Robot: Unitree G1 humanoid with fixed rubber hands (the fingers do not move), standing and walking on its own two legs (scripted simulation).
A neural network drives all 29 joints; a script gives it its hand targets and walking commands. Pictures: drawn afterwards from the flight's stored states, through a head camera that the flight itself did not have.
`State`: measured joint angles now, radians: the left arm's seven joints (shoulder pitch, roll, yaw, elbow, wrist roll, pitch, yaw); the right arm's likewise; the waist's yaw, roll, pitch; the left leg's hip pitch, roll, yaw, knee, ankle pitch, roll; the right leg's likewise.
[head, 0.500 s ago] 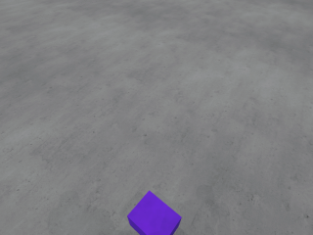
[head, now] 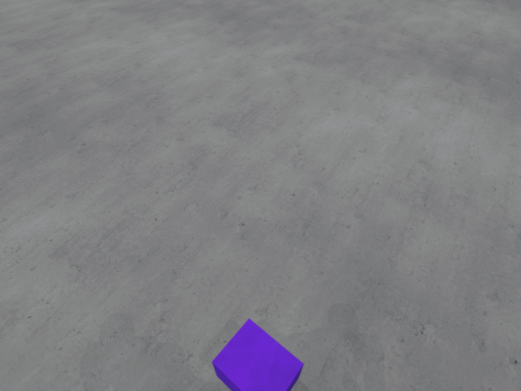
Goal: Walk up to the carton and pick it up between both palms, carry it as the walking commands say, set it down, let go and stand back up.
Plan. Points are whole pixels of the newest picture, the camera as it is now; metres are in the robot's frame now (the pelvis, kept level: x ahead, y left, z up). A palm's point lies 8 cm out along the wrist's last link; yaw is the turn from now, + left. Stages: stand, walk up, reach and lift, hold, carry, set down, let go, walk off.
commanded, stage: walk up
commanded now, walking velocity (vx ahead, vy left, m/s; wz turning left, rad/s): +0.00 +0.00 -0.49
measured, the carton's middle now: (257, 370) +0.35 +0.02 -0.69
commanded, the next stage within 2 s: none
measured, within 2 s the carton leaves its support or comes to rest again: neither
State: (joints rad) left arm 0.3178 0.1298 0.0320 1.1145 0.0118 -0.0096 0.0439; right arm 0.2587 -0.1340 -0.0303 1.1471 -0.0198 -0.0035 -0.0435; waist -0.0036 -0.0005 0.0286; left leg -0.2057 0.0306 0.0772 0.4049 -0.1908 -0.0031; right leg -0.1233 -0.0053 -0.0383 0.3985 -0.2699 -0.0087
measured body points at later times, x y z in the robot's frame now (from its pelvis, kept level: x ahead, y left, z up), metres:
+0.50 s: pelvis +0.00 +0.16 -0.02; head +0.09 +0.16 +0.42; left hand +0.08 +0.48 -0.14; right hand +0.08 -0.14 -0.13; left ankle +0.02 +0.30 -0.75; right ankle -0.05 -0.07 -0.72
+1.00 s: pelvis +0.04 +0.22 -0.01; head +0.06 +0.19 +0.44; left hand +0.31 +0.38 -0.11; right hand -0.03 -0.03 -0.15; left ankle +0.03 +0.34 -0.69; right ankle -0.01 +0.13 -0.74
